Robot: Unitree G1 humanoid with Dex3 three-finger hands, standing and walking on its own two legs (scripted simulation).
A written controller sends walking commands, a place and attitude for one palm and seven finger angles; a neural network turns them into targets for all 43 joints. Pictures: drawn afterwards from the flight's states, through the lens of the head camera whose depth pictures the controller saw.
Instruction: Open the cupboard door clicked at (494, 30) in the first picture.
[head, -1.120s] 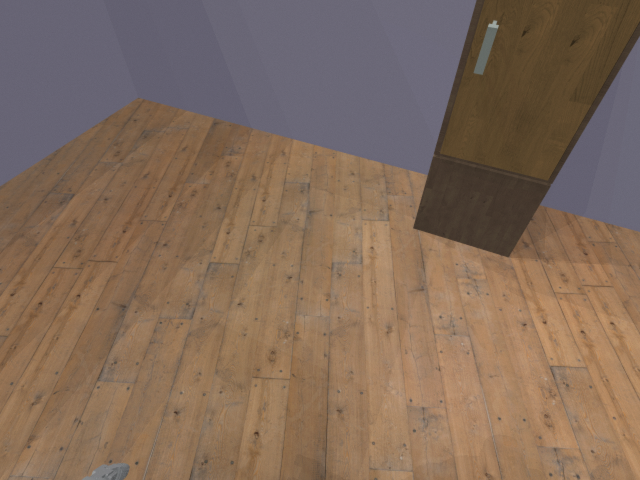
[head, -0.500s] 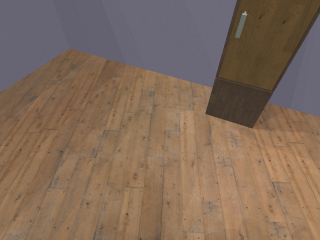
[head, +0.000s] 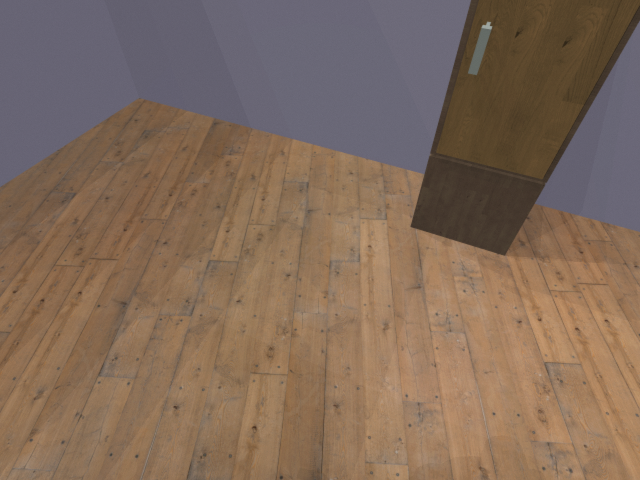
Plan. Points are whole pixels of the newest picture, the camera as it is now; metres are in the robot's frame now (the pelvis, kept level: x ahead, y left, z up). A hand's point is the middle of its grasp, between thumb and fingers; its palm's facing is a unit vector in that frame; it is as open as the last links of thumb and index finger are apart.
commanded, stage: look at it before walking up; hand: left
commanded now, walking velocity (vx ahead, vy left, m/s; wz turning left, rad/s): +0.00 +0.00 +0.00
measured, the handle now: (480, 47) +1.22 -0.39 +0.03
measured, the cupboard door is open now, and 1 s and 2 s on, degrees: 0 0 0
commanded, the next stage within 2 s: walk to a spot facing it in 0.32 s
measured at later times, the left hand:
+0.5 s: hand out of the picture +0.08 +0.24 -0.15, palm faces -0.02 -0.94 -0.34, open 7.4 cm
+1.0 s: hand out of the picture +0.04 +0.16 -0.16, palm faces -0.14 -0.97 -0.20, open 7.4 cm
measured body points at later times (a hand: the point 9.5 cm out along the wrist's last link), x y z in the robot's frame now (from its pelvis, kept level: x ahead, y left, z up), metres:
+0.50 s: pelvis +0.00 +0.00 +0.00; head +0.01 -0.01 +0.45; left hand +0.08 +0.29 -0.13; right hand +0.09 -0.30 -0.13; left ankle +0.01 +0.13 -0.74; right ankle +0.01 -0.12 -0.74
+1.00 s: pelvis +0.04 -0.03 +0.00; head +0.05 -0.04 +0.45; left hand +0.05 +0.21 -0.15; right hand +0.06 -0.29 -0.15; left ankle +0.09 +0.11 -0.68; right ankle +0.00 -0.11 -0.74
